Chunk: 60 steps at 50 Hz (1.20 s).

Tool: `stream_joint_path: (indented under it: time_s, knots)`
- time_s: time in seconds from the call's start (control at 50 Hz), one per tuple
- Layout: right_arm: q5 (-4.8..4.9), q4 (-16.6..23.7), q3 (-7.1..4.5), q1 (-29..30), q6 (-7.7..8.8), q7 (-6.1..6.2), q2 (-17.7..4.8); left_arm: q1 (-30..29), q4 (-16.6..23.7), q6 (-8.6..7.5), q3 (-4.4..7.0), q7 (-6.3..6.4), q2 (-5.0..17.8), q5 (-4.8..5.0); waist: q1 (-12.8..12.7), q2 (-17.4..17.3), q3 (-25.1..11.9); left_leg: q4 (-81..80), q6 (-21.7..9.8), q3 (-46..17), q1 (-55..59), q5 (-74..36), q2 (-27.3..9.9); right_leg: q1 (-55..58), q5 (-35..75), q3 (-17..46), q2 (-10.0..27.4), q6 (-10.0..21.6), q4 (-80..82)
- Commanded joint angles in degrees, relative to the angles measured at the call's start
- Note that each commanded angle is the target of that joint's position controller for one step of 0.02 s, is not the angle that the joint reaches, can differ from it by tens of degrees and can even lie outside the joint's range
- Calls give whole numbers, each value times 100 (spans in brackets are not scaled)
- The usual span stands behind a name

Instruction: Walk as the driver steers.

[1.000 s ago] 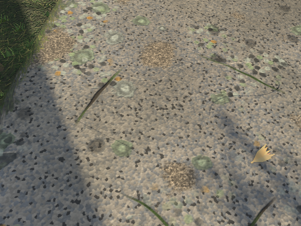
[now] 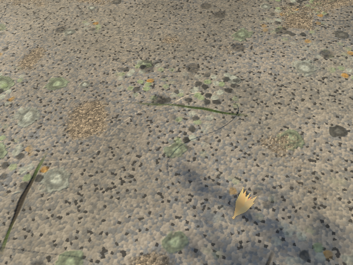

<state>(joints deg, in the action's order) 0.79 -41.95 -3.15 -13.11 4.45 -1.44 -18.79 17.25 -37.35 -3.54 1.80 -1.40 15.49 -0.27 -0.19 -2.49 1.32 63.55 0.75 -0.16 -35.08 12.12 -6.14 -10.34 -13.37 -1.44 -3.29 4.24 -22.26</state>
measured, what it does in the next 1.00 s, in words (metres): walks ahead, turning left: left foot, then right foot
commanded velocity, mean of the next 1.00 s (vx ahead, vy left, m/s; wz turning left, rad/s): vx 0.49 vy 0.00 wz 0.42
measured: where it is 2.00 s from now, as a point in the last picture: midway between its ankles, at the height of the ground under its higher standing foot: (131, 138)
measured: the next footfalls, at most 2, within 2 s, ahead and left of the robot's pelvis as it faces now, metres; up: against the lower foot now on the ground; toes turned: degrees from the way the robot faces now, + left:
left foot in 0.32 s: +0.36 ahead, +0.13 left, +0.00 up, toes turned +10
right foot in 0.78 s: +0.67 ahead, -0.01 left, +0.00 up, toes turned +29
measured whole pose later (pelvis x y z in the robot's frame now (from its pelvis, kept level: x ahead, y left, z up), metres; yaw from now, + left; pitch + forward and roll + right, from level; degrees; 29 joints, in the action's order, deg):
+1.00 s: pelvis +0.58 +0.06 +0.00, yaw +30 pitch +1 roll -1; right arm 0.9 -38.2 -3.4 -13.2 1.7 -0.1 -17.6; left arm 19.3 -42.2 -5.8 2.7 -0.6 15.1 -0.4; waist -2.6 -2.8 0.8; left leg 61.8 -0.2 -4.0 -32.6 16.9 -1.7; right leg -11.4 -11.2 -2.1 -1.3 1.9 -21.6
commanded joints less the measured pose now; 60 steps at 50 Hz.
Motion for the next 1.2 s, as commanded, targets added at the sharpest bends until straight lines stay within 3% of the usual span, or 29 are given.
stream_joint_path:
  time_s: [0.02, 0.08, 0.2, 0.26, 0.3, 0.32, 0.34, 0.36, 0.38, 0.4, 0.42, 0.44, 0.46, 0.52, 0.58, 0.62, 0.7, 0.76, 0.78, 0.8, 0.82, 0.84, 0.86, 0.88, 0.94, 1.02, 1.08, 1.14, 1.2]
  knots:
    - [-9, 223, -90, 32, -42, 6, -377, -176, 233, -209, 261, 77, 879, -38, 33, 541, 1, -452, 104, -245, -685, -816, -166, 420, 1883, 860, 1468, 845, 1324]
    - [42, 328, -13, 511, -4, -40, -197, -93, 66, -220, 254, 131, 888, -47, -161, 566, 205, -1700, 81, -218, -466, -1760, 75, 368, 1878, 175, 1256, 576, 1488]
    - [61, 682, 89, 1392, 82, -274, -13, 339, -351, -135, 327, 202, 1039, 46, -482, 426, 525, -3068, -227, 19, -601, -1903, 331, 1347, 2419, -239, 1630, 424, 1403]
    - [32, 793, 28, 1280, 78, -356, -154, 296, -384, 10, 376, 287, 1197, 43, -273, 668, 146, -3143, -521, 409, -224, -1037, 700, 1957, 4900, -426, 1722, 297, 526]
    - [35, 685, -154, 458, 15, -314, -517, 256, -337, 134, 403, 378, 1343, 10, 205, 900, -530, -3044, -797, 658, 873, -452, 1094, 2042, 6607, -555, 1657, 168, -898]
    - [61, 554, -298, -378, -3, -235, -781, 160, -290, 149, 384, 407, 1333, 25, 709, 753, -964, -3398, -1044, 489, 2296, -833, 1139, 1312, 6272, -702, 1502, 7, -2149]
    - [55, 467, -454, -1182, -88, -121, -1323, 478, -128, 49, 250, 399, 1011, -138, 828, -189, -1708, -3079, -1601, -1173, 4455, -1189, -26, -482, 3481, -699, 1095, -224, -4113]
    - [110, 545, -447, -1089, -63, -105, -1357, 871, -6, -130, 46, 253, 446, -123, 404, -1175, -2521, -3863, -2755, -4436, 6140, 16, -1307, -2656, -1843, 152, -207, -599, -6084]
    - [74, 545, -349, -1163, -67, -82, -945, 181, 104, -338, 158, 130, 1004, 109, 827, -385, -2411, -4440, -2468, -4467, 6045, 745, -1176, -3296, -1645, 1017, 96, -442, -6313]
    - [41, 571, -302, -888, -59, -46, -791, -351, 343, -437, 155, 76, 1055, 287, 753, -68, -1508, -4589, -2168, -3651, 5267, 747, -1005, -3535, -1212, 964, 391, -342, -5948]
    - [33, 624, -262, -509, -47, -43, -700, -521, 405, -485, 117, 90, 951, 194, 436, 520, -766, -4747, -2014, -3104, 4197, 148, -781, -3423, -935, 846, 609, -326, -5314]
    - [12, 691, -223, -201, -27, -24, -552, -501, 385, -463, 159, 129, 975, 38, 211, 530, -501, -4834, -1934, -2694, 3522, -476, -563, -3081, -745, 819, 788, -379, -4785]
    - [-50, 775, -197, -11, -37, 3, -516, -372, 359, -402, 170, 127, 970, -18, 28, 324, -321, -4977, -1944, -2459, 2968, -921, -397, -2740, -660, 788, 853, -460, -4639]
    - [-23, 707, -227, 91, -28, 88, -606, -165, 308, -244, 109, 162, 784, -97, -160, 111, -160, -5129, -1953, -1846, 2022, -1802, -174, -2383, -454, 518, 908, -790, -3804]
    - [34, 606, -286, -4, -69, 172, -781, -813, 468, -229, -14, 174, 509, -114, 70, -27, -64, -5039, -1621, -1290, 1443, -1451, 274, -1936, 799, 337, 718, -947, -2371]
    - [63, 512, -301, -280, -124, 200, -814, -1275, 542, -265, -21, 145, 496, -43, 335, -123, -145, -4903, -1427, -1341, 1470, -960, 349, -1601, 1603, 305, 470, -979, -1540]
    - [106, 400, -304, -544, -202, 223, -779, -1423, 605, -340, 129, 93, 798, 89, 332, -356, -264, -4317, -1179, -2092, 2169, -196, 34, -1355, 1441, 645, 395, -820, -813]
    - [43, 453, -232, -460, -216, 199, -494, -551, 419, -403, 328, 116, 1031, 69, -203, -438, -535, -3292, -825, -2195, 2140, -238, 210, -121, 889, 590, 504, -390, -491]
    - [-32, 544, -86, -550, -190, 161, -69, 189, 387, -418, 419, 161, 1323, -32, -500, 217, -1233, -1741, -600, -1735, 1648, 401, 582, 1110, 332, 1493, 1438, -18, -422]
    - [95, 712, 33, -1356, -119, 140, 276, 622, 215, -326, 542, 140, 1832, -117, -153, 2118, -1882, 213, -218, -948, -231, 2322, 1319, 2755, -901, 4189, 2734, 942, 174]
    - [206, 624, -69, -1262, -130, 171, -321, 614, 208, -293, 490, 98, 1417, -10, -305, 1757, -1597, 1073, -140, -1003, -1075, 2008, 856, 2595, -2575, 5050, 2845, 965, 598]
    - [165, 651, -168, -660, -163, 192, -650, 419, 241, -283, 394, 111, 1066, 13, -476, 1129, -900, 1278, -129, -953, -1175, 1436, 674, 1980, -2478, 4202, 2529, 729, 704]
    - [73, 718, -170, -306, -192, 214, -618, 162, 217, -261, 328, 104, 914, -40, -419, 721, -502, 1157, -116, -791, -988, 1020, 514, 1339, -1584, 3341, 2228, 583, 691]
    - [0, 788, -163, -103, -183, 207, -523, 15, 166, -250, 276, 93, 767, -72, -347, 683, -204, 880, -116, -816, -864, 763, 403, 864, -815, 2750, 1975, 589, 756]
    - [49, 740, -120, -195, -199, 138, -213, -55, -24, -305, 230, 96, 584, -38, -115, 985, -85, 206, -121, -663, -364, 523, 263, 394, 232, 1776, 1599, 619, 1050]
    - [-45, 842, 2, 313, -161, 83, 21, 55, -275, -302, 313, 92, 860, 56, -154, 724, 5, -1130, -50, -446, -481, -41, 134, 491, 1098, 1282, 1693, 836, 1303]
    - [-29, 918, 73, 883, -67, 5, 119, 189, -448, -231, 331, 102, 997, 117, -349, 693, 89, -2226, -29, -206, -99, -801, 168, 416, 1362, 876, 1539, 749, 1340]
    - [17, 1042, 67, 1384, 19, -56, 69, 531, -654, -143, 343, 101, 1101, 180, -491, 693, 178, -2921, -12, -73, 326, -1060, 375, 445, 1488, 911, 1564, 708, 1214]
    - [46, 1097, -12, 1446, 103, -108, -132, 615, -770, -50, 383, 135, 1216, 214, -332, 781, 167, -3413, -164, -154, 710, -852, 470, 717, 1606, 1175, 1746, 579, 915]
Keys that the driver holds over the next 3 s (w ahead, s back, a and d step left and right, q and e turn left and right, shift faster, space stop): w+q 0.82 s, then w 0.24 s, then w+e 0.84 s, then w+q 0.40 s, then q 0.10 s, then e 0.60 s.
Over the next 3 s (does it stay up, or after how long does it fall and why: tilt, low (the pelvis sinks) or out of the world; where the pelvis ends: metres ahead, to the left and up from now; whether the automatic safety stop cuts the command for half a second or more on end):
stays up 1.46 0.32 0.00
